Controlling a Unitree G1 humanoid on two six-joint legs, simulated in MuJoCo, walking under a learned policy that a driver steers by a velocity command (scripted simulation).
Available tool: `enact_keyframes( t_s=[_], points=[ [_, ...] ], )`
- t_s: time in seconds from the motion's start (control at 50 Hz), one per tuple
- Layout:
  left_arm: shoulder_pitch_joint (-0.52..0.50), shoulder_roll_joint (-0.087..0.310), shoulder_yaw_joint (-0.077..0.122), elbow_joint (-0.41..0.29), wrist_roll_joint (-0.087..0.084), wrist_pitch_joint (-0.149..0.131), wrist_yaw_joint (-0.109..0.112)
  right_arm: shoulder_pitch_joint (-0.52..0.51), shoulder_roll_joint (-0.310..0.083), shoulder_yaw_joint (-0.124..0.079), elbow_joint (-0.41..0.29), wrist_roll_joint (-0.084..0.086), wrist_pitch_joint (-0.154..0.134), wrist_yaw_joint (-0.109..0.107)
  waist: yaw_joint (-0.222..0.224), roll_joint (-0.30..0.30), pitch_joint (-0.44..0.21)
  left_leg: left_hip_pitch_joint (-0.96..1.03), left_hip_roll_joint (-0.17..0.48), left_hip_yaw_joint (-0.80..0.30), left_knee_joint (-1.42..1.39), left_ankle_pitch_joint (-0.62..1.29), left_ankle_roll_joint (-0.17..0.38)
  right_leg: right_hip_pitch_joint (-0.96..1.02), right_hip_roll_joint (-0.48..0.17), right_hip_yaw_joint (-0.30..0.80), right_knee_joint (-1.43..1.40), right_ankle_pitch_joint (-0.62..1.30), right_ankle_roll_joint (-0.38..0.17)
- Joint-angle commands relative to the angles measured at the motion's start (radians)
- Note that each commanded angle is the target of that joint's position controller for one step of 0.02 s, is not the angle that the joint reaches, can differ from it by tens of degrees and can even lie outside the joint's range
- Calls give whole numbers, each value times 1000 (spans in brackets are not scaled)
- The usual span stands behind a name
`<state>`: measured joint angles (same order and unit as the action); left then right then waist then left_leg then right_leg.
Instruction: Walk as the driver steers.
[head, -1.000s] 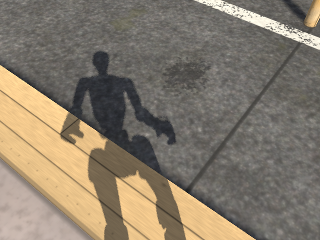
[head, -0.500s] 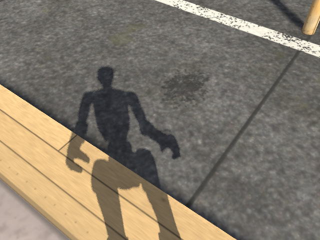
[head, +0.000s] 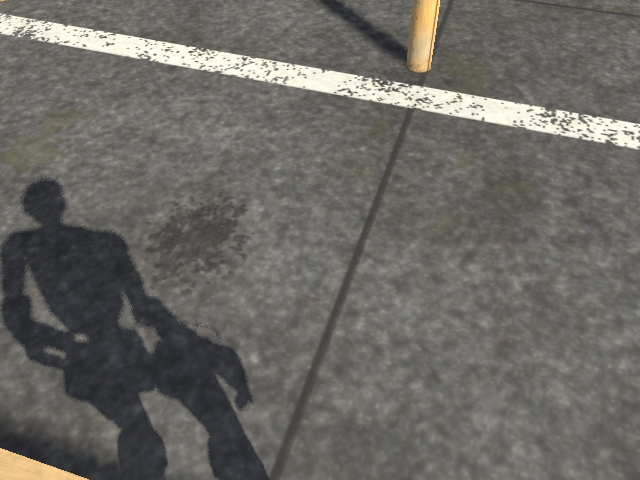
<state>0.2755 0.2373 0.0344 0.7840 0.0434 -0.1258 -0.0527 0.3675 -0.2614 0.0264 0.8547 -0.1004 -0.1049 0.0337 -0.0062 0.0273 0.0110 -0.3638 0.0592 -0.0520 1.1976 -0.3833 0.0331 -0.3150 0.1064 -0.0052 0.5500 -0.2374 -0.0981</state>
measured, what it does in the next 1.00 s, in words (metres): goes down: left foot, then right foot 0.13 m lower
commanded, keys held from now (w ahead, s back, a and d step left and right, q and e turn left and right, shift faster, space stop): w+e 0.12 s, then w+q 0.88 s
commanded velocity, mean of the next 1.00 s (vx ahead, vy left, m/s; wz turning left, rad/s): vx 0.49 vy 0.00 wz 0.18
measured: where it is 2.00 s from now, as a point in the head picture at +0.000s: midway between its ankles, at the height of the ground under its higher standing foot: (237, 281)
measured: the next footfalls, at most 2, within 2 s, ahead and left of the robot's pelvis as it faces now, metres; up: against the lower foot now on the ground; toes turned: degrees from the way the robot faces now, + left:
left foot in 0.28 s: +0.30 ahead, +0.11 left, +0.00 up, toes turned -5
right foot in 0.72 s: +0.55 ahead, -0.14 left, -0.13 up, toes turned +8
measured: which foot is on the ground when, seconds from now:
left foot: up 0.00-0.26, down 0.28-0.72, up 0.74-1.00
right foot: down 0.00-0.30, up 0.32-0.70, down 0.72-1.00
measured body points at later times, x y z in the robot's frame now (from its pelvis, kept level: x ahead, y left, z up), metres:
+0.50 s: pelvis +0.28 +0.01 -0.01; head +0.29 +0.01 +0.44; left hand +0.46 +0.23 -0.11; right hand +0.24 -0.22 -0.15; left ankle +0.26 +0.11 -0.73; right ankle +0.34 -0.13 -0.67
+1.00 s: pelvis +0.55 -0.03 -0.12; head +0.56 -0.02 +0.33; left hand +0.47 +0.22 -0.27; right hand +0.77 -0.24 -0.22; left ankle +0.67 +0.14 -0.78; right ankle +0.51 -0.15 -0.86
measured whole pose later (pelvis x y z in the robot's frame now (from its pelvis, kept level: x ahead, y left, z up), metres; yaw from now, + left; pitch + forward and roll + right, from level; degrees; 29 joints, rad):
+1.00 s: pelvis +0.55 -0.03 -0.12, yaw +15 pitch +1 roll -3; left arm 0.40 0.23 0.04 0.97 0.01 -0.08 0.02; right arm 0.19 -0.27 -0.07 0.71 0.02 -0.04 -0.02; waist 0.02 0.05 -0.02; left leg -0.82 0.08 -0.03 1.02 0.01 0.00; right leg -0.08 0.02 -0.14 0.35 -0.29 -0.01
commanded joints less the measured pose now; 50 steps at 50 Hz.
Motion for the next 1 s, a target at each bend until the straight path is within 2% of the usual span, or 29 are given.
enact_keyframes(
  t_s=[0.02,0.08,0.16,0.18,0.2,0.26,0.28,0.3,0.32,0.34,0.36,0.38,0.42,0.46,0.5,0.54,0.6,0.64,0.66,0.68,0.72,0.74,0.76,0.78,0.8,0.84,0.88,0.94,1.0],
  points=[
    [-41,45,-11,-48,-3,-15,-6,-80,-48,-6,-120,-4,0,-25,-44,-75,20,-243,48,-63,-16,23,16,6,-290,447,-379,-71,-221],
    [-90,107,2,-70,23,-28,-12,-126,-59,0,-146,23,19,-29,-46,-51,29,-165,33,-12,-249,179,-30,-136,-217,321,-394,35,-199],
    [97,178,29,-11,32,-7,-52,-297,-8,31,-201,30,38,11,47,-96,25,30,-37,73,-485,468,-65,-204,-166,221,-319,192,-173],
    [127,176,31,-3,30,-3,-60,-317,-37,25,-200,28,40,19,58,-78,37,4,-37,68,-512,472,-67,-151,-193,247,-298,185,-177],
    [101,171,24,-23,64,-6,-59,-240,-56,16,-180,1,31,23,15,-92,11,68,-31,65,-351,547,-54,-157,-216,258,-229,253,-159],
    [1,186,17,-71,34,-13,-19,-57,-166,-41,-124,6,1,4,-75,-61,-5,167,-73,122,-418,329,1,-39,-222,226,-1,569,-91],
    [-32,198,20,-84,35,-18,-17,139,-192,-61,-57,22,-17,-6,-148,6,-47,377,-107,144,-482,333,35,-110,-153,180,237,654,-55],
    [76,108,0,-50,46,-26,-29,296,-207,-69,-25,44,-24,-16,-157,100,-191,619,-1,-43,-569,466,197,-181,-55,151,611,417,-6],
    [245,-1,-29,-20,55,-25,-39,263,-203,-52,-54,41,-16,2,-69,200,-305,765,234,-453,-646,703,467,-415,73,119,955,-387,72],
    [137,52,-20,-88,38,-13,-36,234,-183,-56,-47,24,-33,17,-93,124,-162,689,303,-711,-822,304,464,-652,41,200,995,-359,59],
    [-7,119,-9,-113,42,2,-8,98,-120,-47,-58,44,-42,23,-80,30,44,483,298,-692,-827,73,395,-760,-55,223,993,-224,70],
    [-23,144,-8,-103,61,21,15,-4,-34,-16,-81,45,-35,22,-49,-76,-21,342,263,-638,-836,63,380,-666,-104,223,908,-134,81],
    [-26,62,-41,-108,84,54,37,-139,11,6,-86,25,-25,11,27,-46,-4,79,172,-480,-868,144,342,-480,-185,208,677,-108,128],
    [-28,26,-67,-115,85,72,23,-118,-36,-11,-58,28,-34,-5,20,-1,-37,-81,54,-300,-846,121,284,-298,-189,111,591,-27,139],
    [-73,40,-71,-115,87,66,9,-33,-2,-1,-41,10,-56,-23,-30,-9,-24,-44,1,-246,-731,141,255,-342,-219,156,412,347,146],
    [-154,29,-82,-135,60,74,3,47,-63,-16,-27,40,-50,-28,-77,-29,-16,-178,-84,-135,-658,-11,207,-119,-147,30,40,534,143],
    [-220,64,-76,-185,42,94,0,131,-98,-17,-11,20,-40,16,-78,9,54,-265,-20,-283,-576,-192,235,0,-137,42,21,476,152],
    [-276,65,-80,-191,59,92,7,207,-100,-22,11,47,-27,11,-124,-3,83,-43,-6,-382,-468,-227,229,-90,-148,85,-192,474,144],
    [-296,93,-23,-179,-123,45,25,143,-123,-71,21,178,30,-64,-119,8,99,26,-33,-393,-416,-12,191,-92,-133,154,-317,525,122],
    [-231,92,-22,-150,-135,23,28,160,-110,-62,32,168,65,-95,-97,-2,64,66,-61,-339,-291,58,158,-11,-146,120,-395,647,117],
    [69,105,14,-53,-92,10,33,213,-16,-52,56,130,78,-93,19,-62,-94,-210,-141,-195,105,-248,82,451,-245,114,-169,832,96],
    [311,136,33,14,-72,22,34,303,45,-41,54,143,67,-79,95,-182,-290,-548,-158,-157,482,-520,32,900,-407,198,132,941,45],
    [352,190,52,35,-84,38,25,366,21,-37,16,169,45,-72,80,-305,-376,-698,-95,-166,737,-450,13,950,-529,395,128,743,-45],
    [328,275,88,69,-101,49,23,287,-14,-40,-56,190,22,-67,65,-370,-356,-838,-43,-99,780,-249,-6,862,-632,611,-87,56,-194],
    [239,151,62,58,-83,60,44,59,-57,-63,-86,189,33,-91,91,-100,-161,-898,-17,-15,792,-102,-14,661,-572,578,-271,-296,-175],
    [62,60,18,55,-58,42,58,-60,-44,-69,-140,159,58,-102,24,-43,20,-798,34,-47,746,3,-42,315,-559,522,-329,-151,-189],
    [-36,-23,-6,79,-47,28,49,-71,-20,-86,-149,152,73,-88,-55,-88,135,-686,72,-127,440,98,-16,75,-414,239,-338,-5,-49],
    [-65,91,20,72,-5,22,74,-116,-1,-94,-178,105,56,-60,-48,-132,78,-303,22,0,-121,449,-50,-131,-267,-47,-376,239,-30],
    [-3,169,47,90,-50,24,94,-202,43,-77,-221,126,63,-24,-14,-94,33,-277,31,-6,-385,497,-21,63,-360,-18,-408,282,-52]
  ],
)
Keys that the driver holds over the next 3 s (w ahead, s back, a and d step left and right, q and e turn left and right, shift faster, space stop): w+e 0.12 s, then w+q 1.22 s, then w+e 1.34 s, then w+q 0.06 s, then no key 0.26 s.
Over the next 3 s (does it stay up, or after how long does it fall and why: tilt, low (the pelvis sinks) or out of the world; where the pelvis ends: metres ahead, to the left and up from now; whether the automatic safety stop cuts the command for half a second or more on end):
stays up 1.57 0.21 -0.11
